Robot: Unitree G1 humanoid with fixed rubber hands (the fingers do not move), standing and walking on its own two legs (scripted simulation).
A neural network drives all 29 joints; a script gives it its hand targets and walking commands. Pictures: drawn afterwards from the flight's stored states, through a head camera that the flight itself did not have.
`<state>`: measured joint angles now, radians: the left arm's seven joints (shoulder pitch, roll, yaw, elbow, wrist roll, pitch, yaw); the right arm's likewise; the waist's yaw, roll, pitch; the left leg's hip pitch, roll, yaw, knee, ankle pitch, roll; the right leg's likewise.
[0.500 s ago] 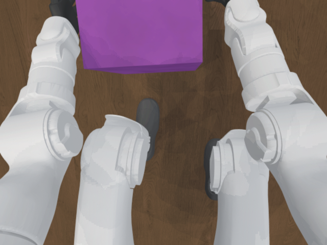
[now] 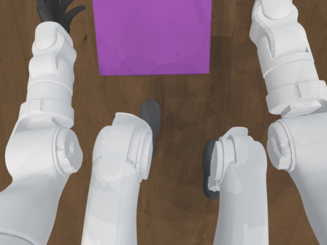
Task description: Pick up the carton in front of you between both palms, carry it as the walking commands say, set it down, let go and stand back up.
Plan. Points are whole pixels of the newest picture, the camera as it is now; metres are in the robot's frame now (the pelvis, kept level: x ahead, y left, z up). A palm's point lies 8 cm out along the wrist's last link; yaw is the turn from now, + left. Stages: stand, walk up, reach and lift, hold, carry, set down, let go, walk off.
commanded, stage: set down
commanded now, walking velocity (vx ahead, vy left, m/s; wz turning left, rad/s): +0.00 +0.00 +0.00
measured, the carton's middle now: (158, 31) +0.50 +0.12 -0.27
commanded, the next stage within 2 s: let go in 0.84 s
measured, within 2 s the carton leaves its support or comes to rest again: neither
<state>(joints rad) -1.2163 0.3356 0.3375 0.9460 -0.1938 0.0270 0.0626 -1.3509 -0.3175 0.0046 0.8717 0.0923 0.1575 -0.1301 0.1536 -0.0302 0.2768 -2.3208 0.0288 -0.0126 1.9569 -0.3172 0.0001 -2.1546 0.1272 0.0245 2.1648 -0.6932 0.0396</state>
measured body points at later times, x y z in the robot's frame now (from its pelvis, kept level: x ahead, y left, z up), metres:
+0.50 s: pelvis +0.03 +0.00 +0.12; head +0.34 +0.04 +0.44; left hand +0.47 +0.31 +0.00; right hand +0.59 -0.07 +0.00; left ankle +0.18 +0.13 -0.36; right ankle +0.08 -0.12 -0.36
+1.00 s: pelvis +0.06 +0.01 +0.25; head +0.33 +0.05 +0.61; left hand +0.46 +0.31 +0.14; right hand +0.57 -0.08 +0.15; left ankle +0.18 +0.13 -0.36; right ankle +0.08 -0.12 -0.36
